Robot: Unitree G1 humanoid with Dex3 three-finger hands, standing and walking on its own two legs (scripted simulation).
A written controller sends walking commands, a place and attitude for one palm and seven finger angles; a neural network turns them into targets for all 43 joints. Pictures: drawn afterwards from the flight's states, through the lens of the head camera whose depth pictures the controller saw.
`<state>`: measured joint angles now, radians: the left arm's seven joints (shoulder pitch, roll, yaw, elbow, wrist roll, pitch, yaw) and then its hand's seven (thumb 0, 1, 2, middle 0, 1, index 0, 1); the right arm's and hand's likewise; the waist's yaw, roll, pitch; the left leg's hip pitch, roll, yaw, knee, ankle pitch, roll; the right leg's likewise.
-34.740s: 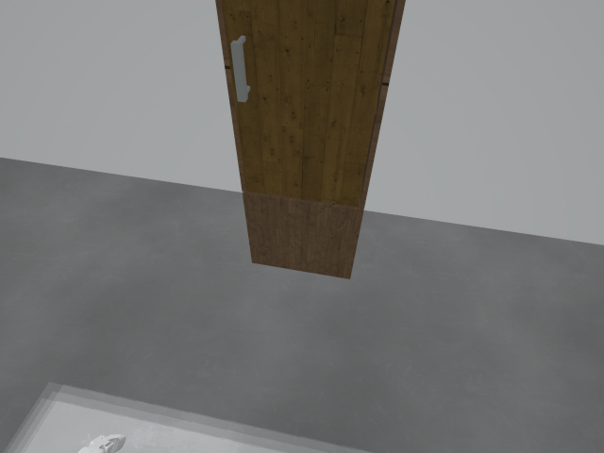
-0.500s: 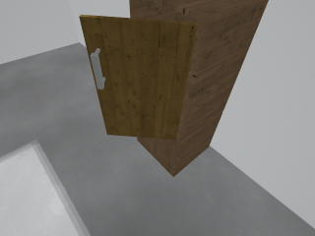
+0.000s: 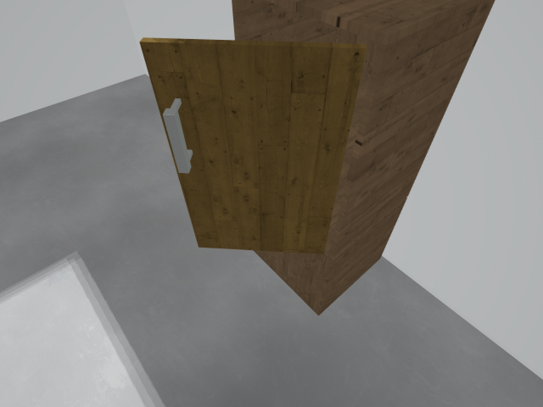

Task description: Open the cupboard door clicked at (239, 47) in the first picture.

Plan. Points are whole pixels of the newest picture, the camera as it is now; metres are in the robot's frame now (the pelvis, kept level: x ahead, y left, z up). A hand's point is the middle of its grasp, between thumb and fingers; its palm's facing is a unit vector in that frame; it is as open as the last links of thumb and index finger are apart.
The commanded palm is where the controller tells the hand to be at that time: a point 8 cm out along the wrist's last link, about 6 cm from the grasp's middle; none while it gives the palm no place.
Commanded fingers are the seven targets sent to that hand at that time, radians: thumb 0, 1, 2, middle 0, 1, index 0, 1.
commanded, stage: come to a stop and stand still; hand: left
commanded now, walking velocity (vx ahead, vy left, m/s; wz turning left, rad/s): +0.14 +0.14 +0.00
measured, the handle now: (180, 136) +0.57 +0.22 +0.09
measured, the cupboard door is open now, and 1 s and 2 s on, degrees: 45 45 45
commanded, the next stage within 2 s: look again from close up in 1.04 s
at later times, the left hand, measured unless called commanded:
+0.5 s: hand out of the picture +0.05 +0.23 -0.18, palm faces -0.01 -0.97 -0.22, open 7.3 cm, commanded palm none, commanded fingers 0.00 0.90 0.90 -0.20 -0.30 -0.20 -0.30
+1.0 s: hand out of the picture -0.02 +0.21 -0.17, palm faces +0.00 -0.99 -0.14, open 7.3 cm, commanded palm none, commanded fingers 0.00 0.90 0.90 -0.20 -0.30 -0.20 -0.30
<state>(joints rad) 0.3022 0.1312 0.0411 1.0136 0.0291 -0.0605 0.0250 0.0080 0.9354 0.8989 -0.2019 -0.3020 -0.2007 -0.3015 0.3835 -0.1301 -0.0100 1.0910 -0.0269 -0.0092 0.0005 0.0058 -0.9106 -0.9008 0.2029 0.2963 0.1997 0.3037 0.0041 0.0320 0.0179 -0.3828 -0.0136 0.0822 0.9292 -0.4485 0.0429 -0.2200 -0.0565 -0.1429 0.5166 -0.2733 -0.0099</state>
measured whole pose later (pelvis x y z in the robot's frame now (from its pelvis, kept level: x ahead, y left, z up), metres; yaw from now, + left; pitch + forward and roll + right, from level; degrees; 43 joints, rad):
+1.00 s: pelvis -0.02 +0.05 +0.01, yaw -2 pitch -1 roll +0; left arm 0.32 0.13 0.00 1.10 0.02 0.00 0.01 0.00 0.92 0.90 -0.20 -0.30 -0.20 -0.30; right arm 0.31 -0.11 0.00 1.12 -0.02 0.00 -0.03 0.01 -0.92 -0.90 0.20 0.30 0.20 0.30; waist 0.01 -0.01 0.02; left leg -0.20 -0.01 0.06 0.41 -0.18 0.03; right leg -0.21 -0.01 -0.09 0.41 -0.17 -0.03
